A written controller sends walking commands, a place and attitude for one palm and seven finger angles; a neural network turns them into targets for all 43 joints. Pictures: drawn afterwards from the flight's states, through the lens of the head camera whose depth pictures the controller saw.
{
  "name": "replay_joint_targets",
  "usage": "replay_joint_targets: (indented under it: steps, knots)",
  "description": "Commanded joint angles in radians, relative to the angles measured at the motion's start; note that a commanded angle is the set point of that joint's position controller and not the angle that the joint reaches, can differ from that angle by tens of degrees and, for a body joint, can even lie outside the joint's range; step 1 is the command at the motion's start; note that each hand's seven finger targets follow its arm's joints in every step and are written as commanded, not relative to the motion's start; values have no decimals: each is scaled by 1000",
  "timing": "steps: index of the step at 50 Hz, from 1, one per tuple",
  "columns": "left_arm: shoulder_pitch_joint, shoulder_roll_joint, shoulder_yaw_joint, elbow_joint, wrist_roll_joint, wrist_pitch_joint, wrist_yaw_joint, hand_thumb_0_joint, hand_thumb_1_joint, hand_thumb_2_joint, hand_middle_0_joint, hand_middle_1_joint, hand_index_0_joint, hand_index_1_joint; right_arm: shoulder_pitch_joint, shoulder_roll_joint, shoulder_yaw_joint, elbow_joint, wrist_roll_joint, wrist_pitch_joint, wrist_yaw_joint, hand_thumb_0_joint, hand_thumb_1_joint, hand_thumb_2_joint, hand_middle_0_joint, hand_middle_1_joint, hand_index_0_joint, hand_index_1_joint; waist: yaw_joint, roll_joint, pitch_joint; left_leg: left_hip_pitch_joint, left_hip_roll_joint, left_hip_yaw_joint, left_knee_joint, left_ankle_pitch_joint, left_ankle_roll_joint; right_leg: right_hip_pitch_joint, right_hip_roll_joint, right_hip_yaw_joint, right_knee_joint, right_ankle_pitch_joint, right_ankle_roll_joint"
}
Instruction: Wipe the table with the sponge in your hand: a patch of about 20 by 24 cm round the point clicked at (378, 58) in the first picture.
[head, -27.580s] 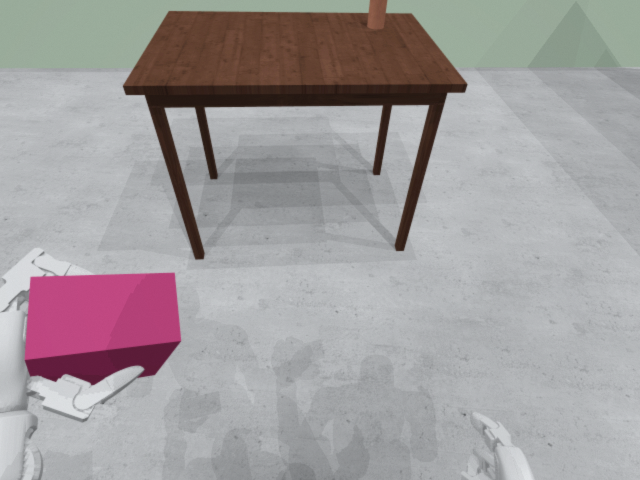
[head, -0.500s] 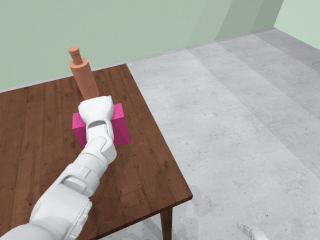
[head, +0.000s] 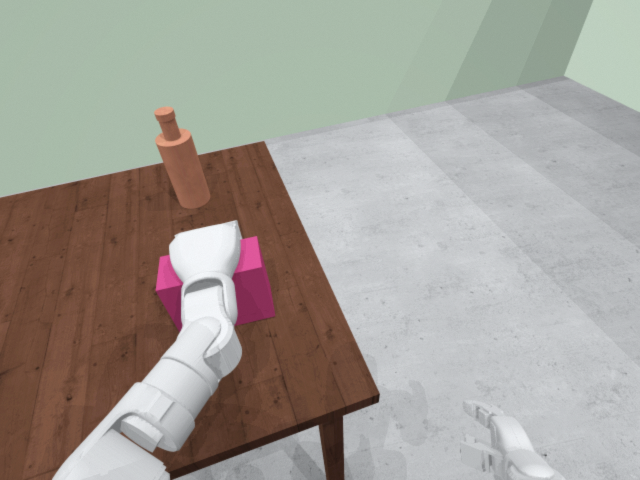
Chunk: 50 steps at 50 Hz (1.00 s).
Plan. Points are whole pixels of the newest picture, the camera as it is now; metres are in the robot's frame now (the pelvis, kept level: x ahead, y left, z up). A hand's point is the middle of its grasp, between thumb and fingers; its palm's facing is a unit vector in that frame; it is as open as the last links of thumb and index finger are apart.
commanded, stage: wipe back along the third lane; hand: left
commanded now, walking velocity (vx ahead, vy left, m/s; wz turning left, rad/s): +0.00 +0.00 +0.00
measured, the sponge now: (222, 294) +0.36 +0.19 +0.03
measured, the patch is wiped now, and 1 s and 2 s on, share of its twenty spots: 1.00 1.00 1.00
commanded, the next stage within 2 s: slide back across to the middle lane in 0.72 s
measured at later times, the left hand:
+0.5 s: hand (225, 304) +0.32 +0.17 +0.07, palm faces +0.04 -0.06 -1.00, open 10.6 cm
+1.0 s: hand (226, 325) +0.28 +0.15 +0.07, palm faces +0.07 -0.14 -0.99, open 10.6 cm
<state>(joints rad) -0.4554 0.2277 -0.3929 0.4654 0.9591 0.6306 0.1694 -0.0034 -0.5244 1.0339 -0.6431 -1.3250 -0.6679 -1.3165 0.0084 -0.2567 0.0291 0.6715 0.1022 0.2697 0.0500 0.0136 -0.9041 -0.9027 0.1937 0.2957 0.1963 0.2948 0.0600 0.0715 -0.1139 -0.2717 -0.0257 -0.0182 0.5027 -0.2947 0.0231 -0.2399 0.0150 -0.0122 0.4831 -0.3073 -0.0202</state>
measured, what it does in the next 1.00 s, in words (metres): stands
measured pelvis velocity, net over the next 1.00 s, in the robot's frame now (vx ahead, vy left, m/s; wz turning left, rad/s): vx -0.02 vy -0.02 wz -0.03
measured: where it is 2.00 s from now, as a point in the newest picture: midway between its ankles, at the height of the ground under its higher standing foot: outside the picture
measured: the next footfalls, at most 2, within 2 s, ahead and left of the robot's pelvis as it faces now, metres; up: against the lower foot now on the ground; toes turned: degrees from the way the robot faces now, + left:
none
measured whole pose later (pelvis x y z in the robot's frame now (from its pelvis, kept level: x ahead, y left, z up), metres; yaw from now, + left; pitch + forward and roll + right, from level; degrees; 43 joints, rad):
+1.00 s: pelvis -0.02 -0.02 +0.00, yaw -2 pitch -1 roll +1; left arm -0.14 0.24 -0.40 0.09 0.95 0.63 0.16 -0.01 -0.52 1.03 -0.63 -1.33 -0.66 -1.32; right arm -0.03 -0.25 0.03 0.66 0.11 0.25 0.08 0.02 -0.90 -0.90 0.19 0.30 0.20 0.29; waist 0.08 0.10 -0.09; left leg -0.20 -0.01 0.01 0.50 -0.29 0.00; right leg -0.20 0.03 0.01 0.53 -0.31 -0.04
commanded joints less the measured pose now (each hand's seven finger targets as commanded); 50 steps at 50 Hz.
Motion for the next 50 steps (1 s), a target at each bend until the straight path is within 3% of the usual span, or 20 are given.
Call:
replay_joint_targets:
  steps: [1,3,6,7,8,10,11,13,18,21,23,28,31,33,40,41,44,46,49,50]
  knots:
    - [-164,-6,19,-118,-49,8,-36,0,100,1300,-1200,-1600,-1200,-1600,-197,-109,-37,-166,1,-47,-3,0,-900,-900,200,300,200,300,-21,-162,-181,62,9,11,-41,346,15,118,3,-6,-21,458,-50]
    - [-121,18,41,-118,-50,9,-32,0,100,1300,-1200,-1600,-1200,-1600,-200,-114,-36,-164,0,-53,-7,0,-900,-900,200,300,200,300,-9,-157,-167,60,3,15,-44,313,17,115,5,7,-30,429,-48]
    - [-140,15,37,-142,-53,9,-36,0,100,1300,-1200,-1600,-1200,-1600,-201,-112,-38,-167,4,-57,-8,0,-900,-900,200,300,200,300,-18,-176,-171,57,5,17,-52,299,19,123,3,9,-34,415,-45]
    - [-103,46,63,-143,-49,6,-33,0,100,1300,-1200,-1600,-1200,-1600,-202,-118,-38,-165,2,-60,-7,0,-900,-900,200,300,200,300,-7,-171,-163,54,2,15,-46,293,18,120,6,17,-31,412,-47]
    - [-48,33,60,-148,-53,5,-31,0,100,1300,-1200,-1600,-1200,-1600,-206,-115,-38,-172,1,-64,-5,0,-900,-900,200,300,200,300,3,-159,-171,55,-2,21,-44,301,19,134,4,21,-30,429,-46]
    - [-24,26,46,-174,-51,4,-33,0,100,1300,-1200,-1600,-1200,-1600,-213,-114,-37,-175,4,-64,-2,0,-900,-900,200,300,200,300,-1,-171,-145,49,1,19,-49,288,17,122,4,21,-34,416,-45]
    - [-44,-5,20,-193,-56,3,-39,0,100,1300,-1200,-1600,-1200,-1600,-215,-110,-40,-183,7,-64,1,0,-900,-900,200,300,200,300,-10,-171,-150,51,3,22,-52,286,19,126,3,16,-34,409,-43]
    - [23,42,66,-194,-59,4,-31,0,100,1300,-1200,-1600,-1200,-1600,-217,-114,-40,-179,5,-67,2,0,-900,-900,200,300,200,300,8,-177,-135,43,0,21,-53,263,18,124,6,27,-38,381,-43]
    - [-4,3,22,-222,-59,21,-29,0,100,1300,-1200,-1600,-1200,-1600,-237,-111,-39,-177,8,-72,3,0,-900,-900,200,300,200,300,-1,-166,-95,48,2,21,-63,230,19,88,9,27,-51,320,-43]
    - [60,24,45,-267,-60,21,-31,0,100,1300,-1200,-1600,-1200,-1600,-247,-114,-45,-186,6,-73,13,0,-900,-900,200,300,200,300,15,-156,-132,57,-1,21,-56,258,18,119,9,39,-41,361,-46]
    - [63,-17,0,-272,-55,20,-35,0,100,1300,-1200,-1600,-1200,-1600,-251,-108,-42,-186,7,-73,16,0,-900,-900,200,300,200,300,4,-169,-115,59,1,23,-51,255,20,105,9,31,-36,360,-43]
    - [109,-19,-2,-306,-56,19,-36,0,100,1300,-1200,-1600,-1200,-1600,-261,-104,-42,-190,6,-74,22,0,-900,-900,200,300,200,300,11,-189,-109,60,-1,22,-46,260,21,111,9,34,-30,376,-43]
    - [146,-14,-1,-343,-52,21,-37,0,100,1300,-1200,-1600,-1200,-1600,-273,-105,-43,-192,6,-71,31,0,-900,-900,200,300,200,300,16,-167,-111,62,0,19,-45,270,17,113,13,42,-25,384,-47]
    - [175,-54,-43,-379,-54,22,-38,0,100,1300,-1200,-1600,-1200,-1600,-281,-95,-42,-201,7,-71,40,0,-900,-900,200,300,200,300,16,-162,-109,69,1,19,-39,278,20,112,11,29,-17,391,-46]
    - [215,1,5,-406,-46,29,-30,0,100,1300,-1200,-1600,-1200,-1600,-291,-97,-37,-190,7,-70,38,0,-900,-900,200,300,200,300,18,-188,-81,56,1,20,-36,273,17,111,13,50,-15,411,-42]
    - [166,-25,-28,-412,-41,28,-34,0,100,1300,-1200,-1600,-1200,-1600,-289,-94,-36,-192,8,-68,36,0,-900,-900,200,300,200,300,3,-170,-80,59,4,22,-43,262,17,98,13,45,-18,375,-42]
    - [196,46,44,-437,-36,20,-25,0,100,1300,-1200,-1600,-1200,-1600,-294,-94,-36,-191,4,-72,30,0,-900,-900,200,300,200,300,28,-148,-102,73,0,16,-42,269,18,117,14,52,-14,376,-47]
    - [177,41,32,-479,-34,14,-29,0,100,1300,-1200,-1600,-1200,-1600,-293,-91,-36,-200,4,-73,28,0,-900,-900,200,300,200,300,20,-141,-122,85,2,15,-46,286,19,130,14,49,-11,379,-47]
    - [204,70,62,-496,-36,6,-26,0,100,1300,-1200,-1600,-1200,-1600,-293,-91,-32,-199,1,-77,22,0,-900,-900,200,300,200,300,30,-129,-95,86,1,10,-50,283,22,127,15,61,-22,379,-50]
    - [207,106,95,-513,-32,0,-25,0,100,1300,-1200,-1600,-1200,-1600,-290,-95,-33,-197,-1,-78,19,0,-900,-900,200,300,200,300,34,-126,-113,90,2,8,-50,291,20,139,16,67,-17,388,-52]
